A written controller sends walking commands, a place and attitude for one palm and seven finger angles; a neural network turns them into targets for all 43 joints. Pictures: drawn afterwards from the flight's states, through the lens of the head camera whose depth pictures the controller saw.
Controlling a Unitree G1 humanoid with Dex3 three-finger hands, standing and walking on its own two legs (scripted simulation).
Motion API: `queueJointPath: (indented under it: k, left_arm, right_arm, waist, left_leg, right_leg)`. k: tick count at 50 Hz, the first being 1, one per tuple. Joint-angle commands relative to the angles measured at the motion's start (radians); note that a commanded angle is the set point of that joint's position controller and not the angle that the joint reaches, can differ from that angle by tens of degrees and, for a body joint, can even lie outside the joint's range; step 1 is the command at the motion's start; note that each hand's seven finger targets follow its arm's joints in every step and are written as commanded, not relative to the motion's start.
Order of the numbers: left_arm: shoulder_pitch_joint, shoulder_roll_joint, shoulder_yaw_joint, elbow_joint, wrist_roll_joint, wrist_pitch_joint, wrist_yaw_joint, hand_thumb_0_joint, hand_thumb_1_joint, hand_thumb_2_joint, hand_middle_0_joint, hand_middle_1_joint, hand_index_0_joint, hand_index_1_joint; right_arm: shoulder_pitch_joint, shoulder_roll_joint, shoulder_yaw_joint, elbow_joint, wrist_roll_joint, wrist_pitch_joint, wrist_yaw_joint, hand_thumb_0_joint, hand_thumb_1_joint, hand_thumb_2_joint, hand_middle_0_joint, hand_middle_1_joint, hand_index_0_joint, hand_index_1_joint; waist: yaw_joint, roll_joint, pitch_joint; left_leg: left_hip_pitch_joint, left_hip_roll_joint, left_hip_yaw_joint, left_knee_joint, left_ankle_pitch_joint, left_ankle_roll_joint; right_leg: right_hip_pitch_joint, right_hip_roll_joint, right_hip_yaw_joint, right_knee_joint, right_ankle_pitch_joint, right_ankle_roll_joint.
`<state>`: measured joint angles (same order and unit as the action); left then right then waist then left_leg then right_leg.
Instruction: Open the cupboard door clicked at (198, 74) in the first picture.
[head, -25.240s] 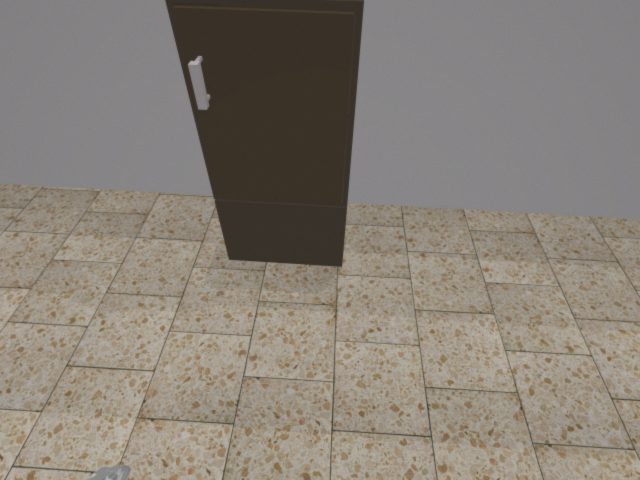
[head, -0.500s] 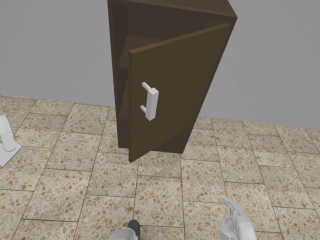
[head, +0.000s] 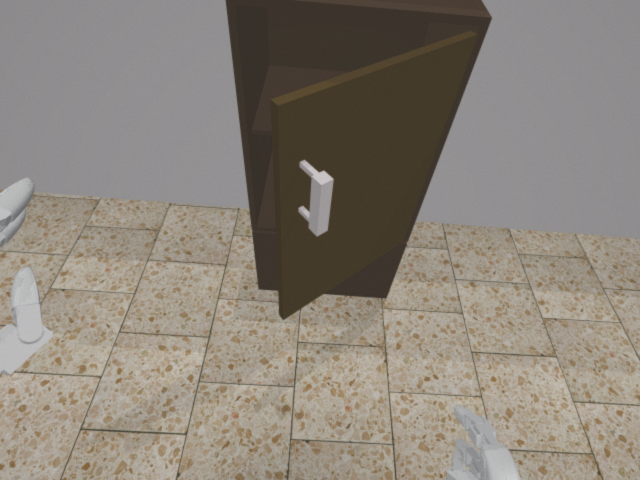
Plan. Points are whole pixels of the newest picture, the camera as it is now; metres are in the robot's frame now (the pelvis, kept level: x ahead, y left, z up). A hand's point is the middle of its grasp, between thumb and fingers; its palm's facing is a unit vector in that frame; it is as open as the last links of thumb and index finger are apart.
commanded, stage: stop stepping back and stand still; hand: left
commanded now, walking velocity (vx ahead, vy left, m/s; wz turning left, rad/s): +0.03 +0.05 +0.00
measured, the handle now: (312, 197) +0.53 +0.04 +0.02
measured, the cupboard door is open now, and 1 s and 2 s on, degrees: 41 41 41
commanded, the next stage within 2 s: let the arm hang, fingers relaxed in 0.48 s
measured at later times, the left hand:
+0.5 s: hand (21, 302) +0.22 +0.26 +0.19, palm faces +0.43 -0.72 -0.54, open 7.4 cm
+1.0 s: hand out of the picture +0.00 +0.18 -0.17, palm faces +0.08 -0.98 -0.20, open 7.0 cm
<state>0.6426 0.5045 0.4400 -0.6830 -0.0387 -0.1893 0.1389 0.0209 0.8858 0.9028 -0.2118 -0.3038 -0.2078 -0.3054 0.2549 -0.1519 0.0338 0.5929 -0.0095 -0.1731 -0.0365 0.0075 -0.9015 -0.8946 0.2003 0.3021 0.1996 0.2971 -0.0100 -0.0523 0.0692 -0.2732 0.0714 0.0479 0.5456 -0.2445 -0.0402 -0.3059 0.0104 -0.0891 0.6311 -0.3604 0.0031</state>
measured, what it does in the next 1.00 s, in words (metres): steps on the spot: right foot, then left foot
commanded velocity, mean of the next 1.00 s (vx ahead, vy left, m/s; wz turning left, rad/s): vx -0.01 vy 0.02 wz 0.00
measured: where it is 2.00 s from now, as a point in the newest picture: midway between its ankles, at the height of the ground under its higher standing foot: outside the picture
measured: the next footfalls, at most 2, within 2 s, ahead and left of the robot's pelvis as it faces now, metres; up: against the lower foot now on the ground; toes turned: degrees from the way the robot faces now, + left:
right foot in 0.02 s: +0.07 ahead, -0.09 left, +0.00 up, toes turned -5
left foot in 0.30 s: +0.07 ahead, +0.12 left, +0.00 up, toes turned +4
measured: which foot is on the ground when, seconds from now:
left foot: down 0.00-0.02, up 0.04-0.28, down 0.30-1.00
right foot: up 0.00-0.00, down 0.02-1.00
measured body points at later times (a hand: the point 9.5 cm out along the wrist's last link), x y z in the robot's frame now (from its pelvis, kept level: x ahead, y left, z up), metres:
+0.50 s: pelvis +0.02 +0.00 +0.01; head +0.04 -0.01 +0.46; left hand +0.19 +0.30 +0.22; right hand +0.21 -0.24 -0.07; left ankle +0.03 +0.12 -0.73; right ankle +0.03 -0.08 -0.73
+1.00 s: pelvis +0.00 +0.00 +0.01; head +0.03 +0.01 +0.45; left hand +0.00 +0.23 -0.15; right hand +0.02 -0.24 -0.15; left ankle +0.03 +0.12 -0.73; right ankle +0.03 -0.08 -0.73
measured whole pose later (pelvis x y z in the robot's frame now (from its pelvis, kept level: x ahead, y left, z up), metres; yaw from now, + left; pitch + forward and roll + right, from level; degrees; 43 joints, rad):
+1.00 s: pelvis +0.00 +0.00 +0.01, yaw +4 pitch -1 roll +0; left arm 0.28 0.19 0.01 1.00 0.01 0.03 0.02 -0.01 0.99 0.90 -0.21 -0.30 -0.21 -0.30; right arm 0.26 -0.19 0.02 1.06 -0.03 0.05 -0.01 0.00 -0.91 -0.89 0.20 0.30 0.19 0.30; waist 0.00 -0.02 0.09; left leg -0.28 0.01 0.00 0.49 -0.19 0.00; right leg -0.23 0.00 -0.16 0.47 -0.22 -0.06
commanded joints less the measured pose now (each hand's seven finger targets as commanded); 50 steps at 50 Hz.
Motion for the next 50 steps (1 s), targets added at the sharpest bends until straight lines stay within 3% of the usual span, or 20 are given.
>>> queueJointPath:
  k: [1,2,3,7,12,13,15,16,18,23,28,29,30,32,33,37,39,42,46,50]
  left_arm:
    - [-0.037,0.133,0.188,0.062,-0.009,-0.028,0.043,0.000,0.900,0.900,-0.200,-0.300,-0.200,-0.300]
    - [-0.086,0.136,0.184,0.085,-0.023,-0.023,0.043,0.000,0.900,0.900,-0.200,-0.300,-0.200,-0.300]
    - [-0.124,0.103,0.158,0.151,-0.018,-0.028,0.040,0.000,0.900,0.900,-0.200,-0.300,-0.200,-0.300]
    - [-0.129,0.040,0.081,0.238,-0.001,-0.048,0.021,0.000,0.900,0.900,-0.200,-0.300,-0.200,-0.300]
    - [-0.190,0.063,0.039,-0.011,0.014,-0.066,0.034,0.000,0.900,0.900,-0.200,-0.300,-0.200,-0.300]
    - [-0.203,0.115,0.074,-0.086,0.012,-0.069,0.044,0.000,0.900,0.900,-0.200,-0.300,-0.200,-0.300]
    - [-0.175,0.132,0.107,-0.161,0.013,-0.077,0.054,0.000,0.900,0.900,-0.200,-0.300,-0.200,-0.300]
    - [-0.159,0.144,0.123,-0.181,0.013,-0.081,0.056,0.000,0.900,0.900,-0.200,-0.300,-0.200,-0.300]
    - [-0.086,0.181,0.191,-0.121,0.012,-0.076,0.059,0.000,0.900,0.900,-0.200,-0.300,-0.200,-0.300]
    - [-0.054,0.055,0.108,0.082,-0.008,-0.065,0.040,0.000,0.900,0.900,-0.200,-0.300,-0.200,-0.300]
    - [-0.064,0.028,0.051,0.176,-0.016,-0.031,0.020,0.000,0.900,0.900,-0.200,-0.300,-0.200,-0.300]
    - [-0.209,-0.079,-0.321,0.836,0.082,0.092,-0.113,0.000,0.900,0.900,-0.200,-0.300,-0.200,-0.300]
    - [-0.226,-0.091,-0.308,0.865,0.068,0.153,-0.137,0.000,0.900,0.900,-0.200,-0.300,-0.200,-0.300]
    - [-0.253,-0.127,-0.320,0.906,0.068,0.173,-0.142,0.000,0.900,0.900,-0.200,-0.300,-0.200,-0.300]
    - [-0.280,-0.118,-0.326,0.962,0.073,0.170,-0.141,0.000,0.900,0.900,-0.200,-0.300,-0.200,-0.300]
    - [-0.382,-0.091,-0.354,1.191,0.077,0.170,-0.137,0.000,0.900,0.900,-0.200,-0.300,-0.200,-0.300]
    - [-0.431,-0.109,-0.379,1.294,0.067,0.180,-0.128,0.000,0.900,0.900,-0.200,-0.300,-0.200,-0.300]
    - [-0.421,-0.141,-0.404,1.437,0.056,0.186,-0.121,0.000,0.900,0.900,-0.200,-0.300,-0.200,-0.300]
    - [-0.358,-0.185,-0.393,1.588,0.052,0.183,-0.115,0.000,0.900,0.900,-0.200,-0.300,-0.200,-0.300]
    - [-0.365,-0.185,-0.401,1.679,0.048,0.183,-0.117,0.000,0.900,0.900,-0.200,-0.300,-0.200,-0.300]
  right_arm:
    - [-0.105,-0.153,-0.081,-0.131,0.010,0.010,-0.029,0.000,-0.900,-0.900,0.200,0.300,0.200,0.300]
    - [-0.112,-0.156,-0.082,-0.118,0.016,0.006,-0.035,0.000,-0.900,-0.900,0.200,0.300,0.200,0.300]
    - [-0.106,-0.160,-0.082,-0.088,0.015,-0.002,-0.033,0.000,-0.900,-0.900,0.200,0.300,0.200,0.300]
    - [-0.118,-0.158,-0.070,-0.062,0.021,-0.002,-0.036,0.000,-0.900,-0.900,0.200,0.300,0.200,0.300]
    - [-0.131,-0.171,-0.067,-0.086,0.004,-0.039,-0.048,0.000,-0.900,-0.900,0.200,0.300,0.200,0.300]
    - [-0.133,-0.183,-0.076,-0.088,0.001,-0.042,-0.052,0.000,-0.900,-0.900,0.200,0.300,0.200,0.300]
    - [-0.142,-0.201,-0.083,-0.124,-0.004,-0.040,-0.053,0.000,-0.900,-0.900,0.200,0.300,0.200,0.300]
    - [-0.147,-0.205,-0.087,-0.134,0.000,-0.037,-0.051,0.000,-0.900,-0.900,0.200,0.300,0.200,0.300]
    - [-0.142,-0.180,-0.078,-0.122,-0.006,-0.026,-0.052,0.000,-0.900,-0.900,0.200,0.300,0.200,0.300]
    - [-0.109,-0.174,-0.080,-0.112,0.014,-0.014,-0.047,0.000,-0.900,-0.900,0.200,0.300,0.200,0.300]
    - [-0.126,-0.186,-0.080,-0.106,0.020,0.001,-0.042,0.000,-0.900,-0.900,0.200,0.300,0.200,0.300]
    - [-0.190,-0.337,-0.111,0.130,0.016,-0.026,0.046,0.000,-0.900,-0.900,0.200,0.300,0.200,0.300]
    - [-0.126,-0.305,-0.113,0.128,0.019,0.041,0.046,0.000,-0.900,-0.900,0.200,0.300,0.200,0.300]
    - [-0.142,-0.284,-0.090,0.122,0.004,0.076,0.040,0.000,-0.900,-0.900,0.200,0.300,0.200,0.300]
    - [-0.152,-0.267,-0.078,0.122,-0.003,0.091,0.039,0.000,-0.900,-0.900,0.200,0.300,0.200,0.300]
    - [-0.120,-0.234,-0.060,0.190,-0.010,0.135,0.039,0.000,-0.900,-0.900,0.200,0.300,0.200,0.300]
    - [-0.101,-0.194,-0.050,0.232,-0.018,0.163,0.040,0.000,-0.900,-0.900,0.200,0.300,0.200,0.300]
    - [-0.091,-0.156,-0.033,0.294,-0.022,0.178,0.038,0.000,-0.900,-0.900,0.200,0.300,0.200,0.300]
    - [-0.067,-0.136,-0.037,0.360,-0.023,0.183,0.023,0.000,-0.900,-0.900,0.200,0.300,0.200,0.300]
    - [-0.006,-0.125,-0.040,0.421,-0.018,0.191,0.017,0.000,-0.900,-0.900,0.200,0.300,0.200,0.300]
  waist:
    - [0.007,-0.110,-0.070]
    - [0.009,-0.187,-0.051]
    - [-0.001,-0.119,-0.060]
    - [-0.010,-0.111,-0.097]
    - [0.012,-0.033,-0.142]
    - [0.012,0.041,-0.157]
    - [0.037,0.209,-0.161]
    - [0.047,0.247,-0.166]
    - [0.041,0.279,-0.158]
    - [0.012,0.133,-0.171]
    - [0.008,0.021,-0.134]
    - [-0.029,0.070,-0.102]
    - [-0.011,0.066,-0.164]
    - [0.005,0.070,-0.148]
    - [0.016,-0.001,-0.139]
    - [0.001,-0.205,-0.153]
    - [-0.015,-0.086,-0.104]
    - [-0.007,0.127,-0.066]
    - [0.016,0.246,-0.078]
    - [0.008,0.149,-0.049]
  left_leg:
    - [-0.285,-0.039,0.002,0.242,-0.280,0.035]
    - [-0.302,-0.046,-0.040,0.431,-0.270,0.037]
    - [-0.277,-0.028,-0.073,0.508,-0.237,0.039]
    - [-0.175,-0.018,-0.026,0.344,-0.092,0.030]
    - [-0.005,-0.056,0.007,-0.045,-0.002,0.065]
    - [0.060,-0.039,-0.023,-0.116,0.071,0.068]
    - [0.097,0.067,-0.163,-0.161,0.257,0.097]
    - [0.091,0.094,-0.185,-0.161,0.275,0.104]
    - [0.056,0.055,-0.136,-0.168,0.277,0.084]
    - [0.065,0.021,-0.080,-0.113,0.298,0.049]
    - [0.055,0.010,-0.075,-0.125,0.185,0.053]
    - [-0.049,0.050,-0.138,-0.001,0.345,0.074]
    - [0.002,0.064,-0.140,-0.046,0.387,0.076]
    - [-0.114,0.102,-0.207,-0.106,0.258,0.123]
    - [-0.139,0.098,-0.227,-0.127,0.249,0.134]
    - [-0.010,-0.020,-0.129,-0.024,0.133,0.086]
    - [0.040,-0.041,-0.083,-0.005,0.092,0.068]
    - [0.040,-0.017,-0.111,-0.092,0.117,0.065]
    - [-0.028,0.000,-0.139,-0.168,0.013,0.069]
    - [-0.017,-0.001,-0.130,-0.175,-0.031,0.066]
  right_leg:
    - [0.155,-0.226,0.435,-0.391,-0.140,-0.132]
    - [0.083,-0.348,0.560,-0.457,-0.085,-0.185]
    - [0.038,-0.350,0.526,-0.471,-0.083,-0.180]
    - [0.095,-0.245,0.218,-0.333,0.298,-0.121]
    - [0.191,-0.211,0.183,-0.286,0.360,-0.068]
    - [0.179,-0.199,0.183,-0.255,0.327,-0.051]
    - [0.128,-0.098,0.125,-0.165,0.225,-0.008]
    - [0.117,-0.076,0.120,-0.157,0.197,-0.001]
    - [0.138,-0.060,0.116,-0.168,0.233,-0.011]
    - [0.186,-0.089,0.138,-0.227,0.417,-0.016]
    - [0.131,-0.097,0.144,-0.295,0.315,-0.008]
    - [0.047,-0.158,0.073,-0.128,0.405,-0.046]
    - [0.039,-0.138,0.108,-0.120,0.327,-0.051]
    - [0.056,-0.094,0.075,-0.064,0.125,-0.036]
    - [0.087,-0.085,0.089,-0.063,0.133,-0.038]
    - [0.043,-0.193,0.170,-0.234,0.167,-0.089]
    - [-0.025,-0.223,0.175,-0.276,0.103,-0.109]
    - [-0.006,-0.173,0.142,-0.275,0.029,-0.082]
    - [0.123,-0.145,0.129,-0.298,0.037,-0.069]
    - [0.109,-0.151,0.121,-0.344,-0.017,-0.075]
